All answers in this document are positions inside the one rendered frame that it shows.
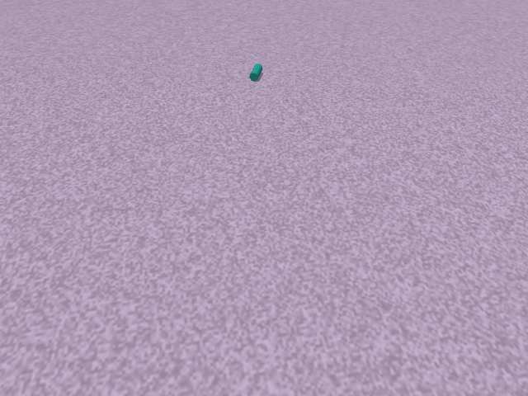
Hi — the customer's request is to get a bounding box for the can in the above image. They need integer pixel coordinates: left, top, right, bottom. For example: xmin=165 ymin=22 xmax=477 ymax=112
xmin=249 ymin=64 xmax=262 ymax=81

